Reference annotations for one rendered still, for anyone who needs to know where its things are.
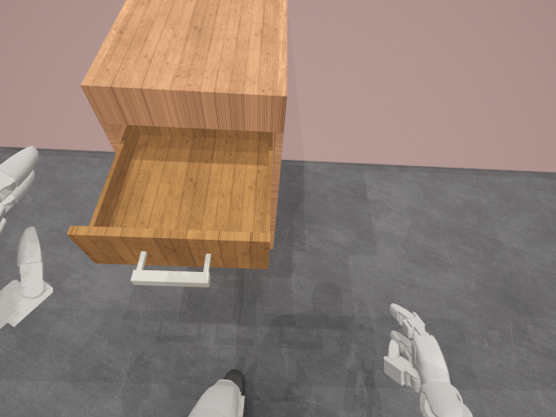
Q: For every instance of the drawer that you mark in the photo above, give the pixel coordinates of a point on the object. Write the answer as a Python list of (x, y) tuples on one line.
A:
[(182, 193)]

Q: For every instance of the cabinet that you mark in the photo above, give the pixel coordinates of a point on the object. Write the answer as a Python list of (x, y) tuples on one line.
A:
[(201, 64)]

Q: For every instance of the handle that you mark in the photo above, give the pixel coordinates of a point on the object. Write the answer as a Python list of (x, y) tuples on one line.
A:
[(170, 278)]

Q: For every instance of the robot left shin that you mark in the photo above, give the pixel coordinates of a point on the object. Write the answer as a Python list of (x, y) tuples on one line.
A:
[(228, 383)]

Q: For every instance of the robot left thigh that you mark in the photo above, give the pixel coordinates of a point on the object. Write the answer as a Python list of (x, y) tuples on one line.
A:
[(219, 401)]

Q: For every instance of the right robot forearm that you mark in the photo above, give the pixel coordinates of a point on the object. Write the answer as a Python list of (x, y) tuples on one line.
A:
[(441, 399)]

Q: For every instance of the robot left hand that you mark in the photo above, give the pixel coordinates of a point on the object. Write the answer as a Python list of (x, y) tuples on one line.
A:
[(18, 299)]

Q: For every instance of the robot right hand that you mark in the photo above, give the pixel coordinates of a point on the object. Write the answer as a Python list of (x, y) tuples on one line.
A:
[(422, 359)]

